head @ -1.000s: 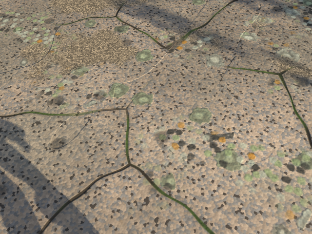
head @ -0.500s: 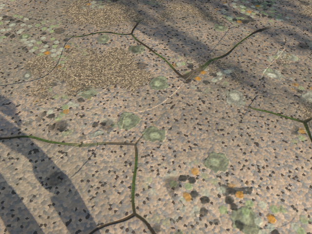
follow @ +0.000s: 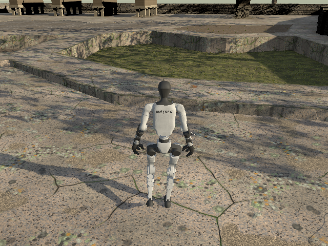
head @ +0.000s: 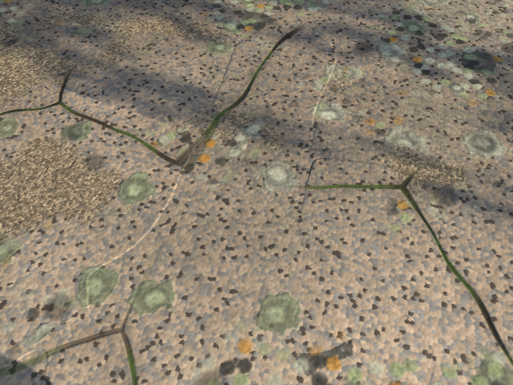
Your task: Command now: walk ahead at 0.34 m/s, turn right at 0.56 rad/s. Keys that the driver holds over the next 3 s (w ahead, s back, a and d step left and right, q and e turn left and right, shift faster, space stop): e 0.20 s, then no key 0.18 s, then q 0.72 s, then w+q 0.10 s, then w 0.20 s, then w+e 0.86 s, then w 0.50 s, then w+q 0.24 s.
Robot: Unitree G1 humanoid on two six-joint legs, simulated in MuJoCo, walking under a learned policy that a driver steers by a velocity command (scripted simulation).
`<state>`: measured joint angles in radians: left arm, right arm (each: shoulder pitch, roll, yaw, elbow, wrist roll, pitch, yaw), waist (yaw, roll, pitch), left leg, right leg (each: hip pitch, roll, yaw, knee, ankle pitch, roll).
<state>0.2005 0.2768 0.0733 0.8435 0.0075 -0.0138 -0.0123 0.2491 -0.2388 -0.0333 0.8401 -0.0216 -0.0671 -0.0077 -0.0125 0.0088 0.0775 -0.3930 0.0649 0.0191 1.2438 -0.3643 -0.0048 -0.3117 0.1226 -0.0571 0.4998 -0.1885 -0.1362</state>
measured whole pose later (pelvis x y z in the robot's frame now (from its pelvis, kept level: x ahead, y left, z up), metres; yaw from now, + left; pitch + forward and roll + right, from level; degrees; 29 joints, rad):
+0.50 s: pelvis +0.16 +0.04 +0.01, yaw -12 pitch -1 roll -1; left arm 0.23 0.28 0.05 0.85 0.02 0.03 0.03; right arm 0.18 -0.24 0.00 0.79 -0.01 -0.02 -0.02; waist 0.01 -0.03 0.08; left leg -0.33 -0.04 0.00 0.49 -0.15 0.05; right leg -0.26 0.14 0.12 0.89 -0.54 -0.03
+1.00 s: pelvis +0.15 +0.01 +0.01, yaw +4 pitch +0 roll +1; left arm 0.23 0.26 0.03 0.82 0.02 0.02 0.06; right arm 0.20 -0.32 -0.09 0.84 -0.03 0.07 0.02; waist 0.00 0.05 0.04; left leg -0.51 -0.09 -0.07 1.05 -0.38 -0.02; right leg -0.16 0.02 -0.04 0.39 -0.23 -0.05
